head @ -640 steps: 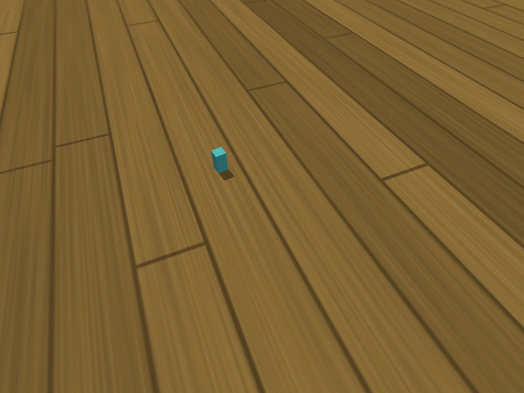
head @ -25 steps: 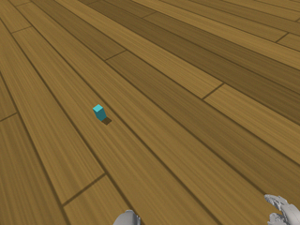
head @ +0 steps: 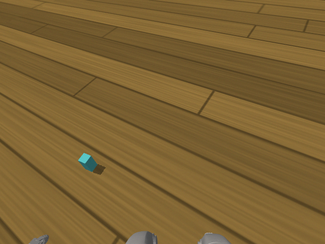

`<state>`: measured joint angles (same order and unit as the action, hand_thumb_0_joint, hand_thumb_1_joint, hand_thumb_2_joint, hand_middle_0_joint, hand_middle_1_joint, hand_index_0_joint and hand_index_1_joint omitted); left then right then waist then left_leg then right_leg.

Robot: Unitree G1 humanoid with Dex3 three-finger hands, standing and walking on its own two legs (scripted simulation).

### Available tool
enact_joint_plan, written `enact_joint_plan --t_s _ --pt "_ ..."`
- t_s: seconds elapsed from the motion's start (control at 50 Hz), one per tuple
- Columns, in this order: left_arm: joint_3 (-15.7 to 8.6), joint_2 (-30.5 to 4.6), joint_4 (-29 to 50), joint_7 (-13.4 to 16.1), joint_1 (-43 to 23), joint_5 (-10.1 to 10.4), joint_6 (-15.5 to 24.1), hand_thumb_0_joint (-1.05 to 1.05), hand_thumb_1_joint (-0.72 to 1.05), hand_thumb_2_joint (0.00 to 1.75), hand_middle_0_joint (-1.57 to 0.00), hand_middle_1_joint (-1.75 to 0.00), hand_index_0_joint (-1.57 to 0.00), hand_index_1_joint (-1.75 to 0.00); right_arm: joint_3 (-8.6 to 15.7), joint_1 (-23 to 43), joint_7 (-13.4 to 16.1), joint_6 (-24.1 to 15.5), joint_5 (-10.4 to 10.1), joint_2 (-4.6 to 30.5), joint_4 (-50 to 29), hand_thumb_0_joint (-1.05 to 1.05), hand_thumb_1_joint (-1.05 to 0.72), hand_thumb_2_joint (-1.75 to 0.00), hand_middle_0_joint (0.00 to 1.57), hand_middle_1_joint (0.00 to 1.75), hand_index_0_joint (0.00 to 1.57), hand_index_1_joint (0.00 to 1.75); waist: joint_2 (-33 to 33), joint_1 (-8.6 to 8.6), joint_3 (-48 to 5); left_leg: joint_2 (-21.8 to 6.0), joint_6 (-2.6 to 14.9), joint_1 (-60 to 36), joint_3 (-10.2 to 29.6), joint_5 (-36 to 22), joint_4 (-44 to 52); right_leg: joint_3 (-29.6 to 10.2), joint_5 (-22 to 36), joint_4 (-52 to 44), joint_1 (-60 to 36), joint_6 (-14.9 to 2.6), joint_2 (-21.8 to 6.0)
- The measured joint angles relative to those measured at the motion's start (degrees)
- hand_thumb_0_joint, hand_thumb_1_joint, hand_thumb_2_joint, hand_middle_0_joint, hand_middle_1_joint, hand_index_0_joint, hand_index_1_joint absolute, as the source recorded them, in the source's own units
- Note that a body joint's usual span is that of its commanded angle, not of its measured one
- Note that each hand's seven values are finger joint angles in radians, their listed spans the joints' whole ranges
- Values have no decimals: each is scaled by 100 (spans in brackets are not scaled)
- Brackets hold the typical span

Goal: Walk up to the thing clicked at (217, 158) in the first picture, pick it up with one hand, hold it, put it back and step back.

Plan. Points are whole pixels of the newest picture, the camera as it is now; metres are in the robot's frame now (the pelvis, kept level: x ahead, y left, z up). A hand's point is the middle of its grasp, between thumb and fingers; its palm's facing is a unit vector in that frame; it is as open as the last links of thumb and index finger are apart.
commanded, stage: walk up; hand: left
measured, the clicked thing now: (88, 162) +0.76 +0.55 -0.68
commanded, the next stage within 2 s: none
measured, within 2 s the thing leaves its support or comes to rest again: neither
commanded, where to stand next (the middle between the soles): +0.31 +0.57 m, yaw -33 degrees
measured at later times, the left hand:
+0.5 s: hand out of the picture +0.26 +0.53 -0.12, palm faces -0.26 -0.79 -0.55, open 7.4 cm
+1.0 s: hand out of the picture +0.38 +0.78 -0.14, palm faces -0.26 -0.70 -0.66, open 7.4 cm
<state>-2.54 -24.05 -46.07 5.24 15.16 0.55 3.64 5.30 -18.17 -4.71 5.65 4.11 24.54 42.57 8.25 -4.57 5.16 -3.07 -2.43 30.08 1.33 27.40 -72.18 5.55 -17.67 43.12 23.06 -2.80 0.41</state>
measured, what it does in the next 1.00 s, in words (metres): steps to the left, turning right: left foot, then right foot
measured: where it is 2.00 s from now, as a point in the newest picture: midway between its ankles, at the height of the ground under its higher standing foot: outside the picture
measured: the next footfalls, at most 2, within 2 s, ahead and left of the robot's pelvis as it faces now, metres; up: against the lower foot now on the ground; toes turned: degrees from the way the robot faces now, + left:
left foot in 0.24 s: +0.16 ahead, +0.31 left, +0.00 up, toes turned -4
right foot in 0.58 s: +0.23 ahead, +0.16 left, +0.00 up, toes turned -21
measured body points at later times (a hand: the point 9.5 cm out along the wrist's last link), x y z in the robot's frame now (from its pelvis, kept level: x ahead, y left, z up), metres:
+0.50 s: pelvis +0.12 +0.24 +0.01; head +0.16 +0.21 +0.45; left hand +0.27 +0.57 -0.08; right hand +0.08 -0.08 -0.11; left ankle +0.12 +0.31 -0.70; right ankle +0.16 +0.14 -0.66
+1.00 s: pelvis +0.19 +0.48 -0.04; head +0.20 +0.45 +0.41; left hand +0.40 +0.82 -0.10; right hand +0.16 +0.11 -0.13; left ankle +0.25 +0.61 -0.70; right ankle +0.18 +0.23 -0.67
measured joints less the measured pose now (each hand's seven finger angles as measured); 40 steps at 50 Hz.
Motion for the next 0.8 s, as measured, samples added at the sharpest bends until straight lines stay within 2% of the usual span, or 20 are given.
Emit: enact_joint_plan --t_s 0.06,0.12,0.16,0.22,0.24,0.26,0.28,0.3,0.34,0.4,0.5,0.54,0.56,0.58,0.62,0.64,0.66,0.72,0.8 --pt "23 50 -23 -29 224 -94 42 0 90 89 -21 -30 -21 -30 1 192 -87 -25 -9 106 -114 1 -90 -90 20 30 21 30 52 109 -19 -312 67 380 361 -379 172 -262 -71 2 -104 222 -123" --pt "10 17 -79 -56 441 -174 65 0 89 89 -21 -30 -21 -30 65 361 -149 -15 -7 256 -228 1 -90 -90 20 30 21 30 38 214 -68 -556 112 520 498 -610 546 -584 -236 137 -63 347 -291" --pt "-15 -45 -116 -61 558 -222 65 0 89 89 -21 -30 -21 -30 124 466 -170 1 -4 377 -282 1 -90 -90 20 30 21 30 17 275 -101 -625 137 499 482 -578 805 -807 -366 259 25 381 -411" --pt "-76 -200 -164 -33 671 -278 49 0 89 89 -21 -30 -21 -30 225 549 -164 -14 -13 567 -357 1 -90 -90 20 30 21 30 -30 349 -143 -576 212 262 345 -258 1287 -1134 -575 481 194 406 -612" --pt "-102 -274 -189 -16 691 -283 34 0 89 89 -21 -30 -21 -30 260 543 -152 -43 -13 620 -390 1 -90 -90 20 30 21 30 -70 358 -159 -520 226 92 245 -216 1555 -1253 -671 603 268 404 -697" --pt "-143 -393 -237 14 676 -284 1 0 89 89 -21 -30 -21 -30 300 548 -123 -103 1 599 -406 1 -90 -90 20 30 21 30 -239 342 -125 -377 66 4 83 -81 1577 -1434 -797 824 365 316 -853" --pt "-203 -499 -329 67 627 -273 -53 0 89 89 -21 -30 -21 -30 309 549 -87 -176 30 533 -421 1 -90 -90 20 30 21 29 -433 343 -53 -255 20 -21 -114 42 1404 -1677 -994 1241 508 209 -892" --pt "-239 -542 -457 141 557 -237 -124 0 89 89 -21 -30 -21 -30 281 523 -52 -244 12 481 -421 1 -90 -90 20 30 21 29 -498 341 -16 -235 34 -34 -245 149 1264 -1777 -1223 1825 701 109 -734" --pt "-223 -548 -697 229 380 -155 -201 1 90 89 -21 -30 -21 -30 212 465 18 -288 -31 314 -314 0 -90 -90 20 30 21 29 -540 281 38 -223 138 -205 -420 184 1358 -1521 -1197 2868 1056 5 -398" --pt "-168 -500 -796 161 251 -5 -127 1 90 89 -20 -30 -21 -30 65 322 100 -261 -45 20 -172 0 -90 -90 20 30 21 29 -666 164 103 -112 339 -672 -718 -18 2014 -783 -769 3084 1283 30 -189" --pt "-20 -216 -558 52 187 74 -34 1 90 89 -20 -30 -20 -30 -32 28 148 -235 39 -103 -176 1 -90 -90 20 30 21 30 -559 -62 224 132 673 -1256 -1108 -259 2878 95 -611 1601 993 64 -36" --pt "16 -98 -396 42 198 74 3 0 90 89 -20 -30 -21 -30 -23 -55 149 -165 60 -68 -225 1 -90 -90 21 30 21 30 -447 -120 252 207 761 -1324 -1237 -181 2887 253 -148 734 680 0 13" --pt "19 -77 -289 46 236 58 45 0 90 89 -20 -30 -21 -30 -15 -93 144 -117 48 -54 -250 1 -90 -90 21 30 21 30 -415 -118 248 233 756 -1277 -1303 -100 2703 289 257 175 433 -48 27" --pt "3 -89 -168 65 282 16 91 0 90 89 -21 -30 -21 -30 -11 -128 144 -78 22 -53 -273 1 -90 -90 21 30 21 30 -401 -66 239 248 627 -1118 -1307 -27 2299 229 255 -149 256 -193 53" --pt "-17 -56 4 143 249 -43 76 0 90 89 -21 -30 -21 -30 -1 -64 176 21 -5 -48 -251 1 -90 -90 20 30 21 30 -207 42 355 258 236 -632 -823 359 1016 203 85 134 300 -189 118" --pt "-4 -46 50 175 210 -38 44 0 90 89 -21 -30 -21 -30 -2 -49 195 73 -10 -50 -238 1 -90 -90 20 30 21 30 -139 86 366 277 112 -366 -566 426 348 198 43 234 300 -173 94" --pt "4 -28 75 202 178 -33 27 0 90 89 -21 -30 -21 -30 -3 -20 199 109 -14 -40 -217 1 -90 -90 20 30 21 30 -83 138 354 244 59 -132 -369 365 -177 170 28 274 284 -149 58" --pt "6 8 97 213 176 -94 25 0 90 89 -21 -30 -21 -30 9 157 125 136 -34 50 -224 1 -90 -90 20 30 21 30 15 219 292 -34 124 308 94 -17 -724 -15 49 282 254 24 -111" --pt "-40 -91 65 108 272 -237 58 0 89 89 -21 -30 -21 -30 77 392 -15 85 -35 233 -345 1 -90 -90 20 30 21 30 -28 286 157 -442 219 376 420 -175 -167 -437 -13 484 453 179 -410"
